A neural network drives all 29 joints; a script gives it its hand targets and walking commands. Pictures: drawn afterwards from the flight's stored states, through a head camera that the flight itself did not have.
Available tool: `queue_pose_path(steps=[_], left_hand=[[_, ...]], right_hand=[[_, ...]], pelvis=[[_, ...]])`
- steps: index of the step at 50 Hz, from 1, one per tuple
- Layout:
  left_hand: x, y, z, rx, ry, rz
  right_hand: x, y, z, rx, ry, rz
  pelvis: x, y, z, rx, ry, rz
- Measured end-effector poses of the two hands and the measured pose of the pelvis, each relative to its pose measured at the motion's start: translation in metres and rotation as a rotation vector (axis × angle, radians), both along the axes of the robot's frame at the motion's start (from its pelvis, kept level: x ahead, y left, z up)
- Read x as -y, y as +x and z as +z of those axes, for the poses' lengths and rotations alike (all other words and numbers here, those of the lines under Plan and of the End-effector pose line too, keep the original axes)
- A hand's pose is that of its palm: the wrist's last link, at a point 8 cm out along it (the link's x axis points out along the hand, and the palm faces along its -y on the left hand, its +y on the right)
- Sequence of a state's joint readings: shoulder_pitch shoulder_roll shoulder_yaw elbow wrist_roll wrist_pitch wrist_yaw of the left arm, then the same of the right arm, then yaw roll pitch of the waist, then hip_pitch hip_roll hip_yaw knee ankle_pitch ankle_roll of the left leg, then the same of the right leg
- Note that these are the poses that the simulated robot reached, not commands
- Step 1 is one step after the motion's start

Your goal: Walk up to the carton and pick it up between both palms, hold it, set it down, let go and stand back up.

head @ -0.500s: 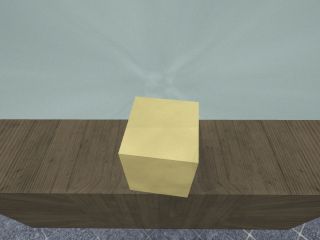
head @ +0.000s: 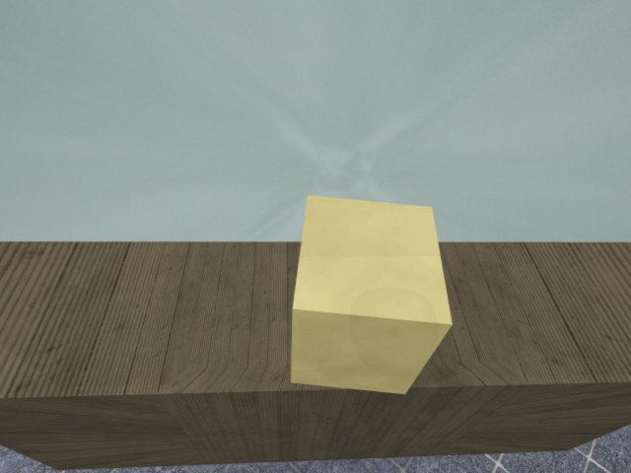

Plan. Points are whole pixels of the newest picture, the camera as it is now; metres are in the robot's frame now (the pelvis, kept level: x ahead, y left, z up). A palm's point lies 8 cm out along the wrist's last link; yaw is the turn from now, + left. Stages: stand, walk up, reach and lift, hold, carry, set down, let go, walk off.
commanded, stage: walk up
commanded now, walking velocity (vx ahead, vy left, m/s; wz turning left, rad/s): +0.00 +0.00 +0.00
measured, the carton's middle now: (358, 298) +0.41 -0.06 -0.08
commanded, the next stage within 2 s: none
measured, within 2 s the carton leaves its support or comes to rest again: neither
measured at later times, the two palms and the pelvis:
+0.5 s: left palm out of the picture +0.03 +0.20 -0.14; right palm out of the picture -0.06 -0.30 -0.12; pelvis -0.01 -0.05 +0.00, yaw +0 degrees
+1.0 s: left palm out of the picture +0.01 +0.09 -0.14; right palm out of the picture -0.02 -0.33 -0.13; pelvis +0.00 -0.12 +0.01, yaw +1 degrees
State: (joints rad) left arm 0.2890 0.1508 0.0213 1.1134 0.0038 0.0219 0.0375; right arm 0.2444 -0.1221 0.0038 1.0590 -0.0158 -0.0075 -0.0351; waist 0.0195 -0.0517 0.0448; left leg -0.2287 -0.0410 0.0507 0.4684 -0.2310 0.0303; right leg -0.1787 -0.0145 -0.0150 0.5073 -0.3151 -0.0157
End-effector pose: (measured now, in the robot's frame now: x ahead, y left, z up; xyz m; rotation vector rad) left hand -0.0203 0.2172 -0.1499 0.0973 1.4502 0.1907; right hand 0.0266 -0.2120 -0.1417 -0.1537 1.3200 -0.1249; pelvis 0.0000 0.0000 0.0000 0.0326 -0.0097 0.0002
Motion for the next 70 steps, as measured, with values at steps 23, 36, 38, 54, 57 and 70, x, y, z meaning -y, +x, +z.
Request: queue_pose_path(steps=[23, 36, 38, 54, 57, 70], left_hand=[[0.008, 0.038, 0.008, 0.04, 0.045, -0.1], [0.102, 0.04, 0.031, 0.133, 0.055, -0.089], [0.109, 0.039, 0.031, 0.133, 0.055, -0.079], [0.124, 0.022, 0.008, 0.086, -0.017, -0.014], [0.122, 0.012, 0.01, 0.058, -0.006, -0.02], [0.024, -0.032, 0.022, -0.054, 0.134, 0.022]], right_hand=[[0.073, -0.079, 0.019, -0.15, -0.136, -0.127], [0.123, -0.045, -0.012, -0.088, 0.024, -0.094], [0.121, -0.042, -0.01, -0.084, 0.037, -0.082], [0.115, -0.046, 0.006, -0.119, 0.003, -0.034], [0.113, -0.044, 0.001, -0.123, 0.013, -0.033], [0.097, 0.007, 0.002, 0.012, -0.047, -0.025]], pelvis=[[0.042, -0.009, 0.006, -0.013, -0.051, 0.001], [0.102, -0.004, 0.008, 0.003, -0.013, -0.007], [0.107, -0.004, 0.009, -0.002, -0.021, 0.0], [0.12, 0.002, 0.009, 0.021, -0.034, 0.008], [0.117, 0.001, 0.008, 0.018, -0.036, 0.0], [0.057, -0.01, 0.003, -0.017, -0.043, 0.004]])
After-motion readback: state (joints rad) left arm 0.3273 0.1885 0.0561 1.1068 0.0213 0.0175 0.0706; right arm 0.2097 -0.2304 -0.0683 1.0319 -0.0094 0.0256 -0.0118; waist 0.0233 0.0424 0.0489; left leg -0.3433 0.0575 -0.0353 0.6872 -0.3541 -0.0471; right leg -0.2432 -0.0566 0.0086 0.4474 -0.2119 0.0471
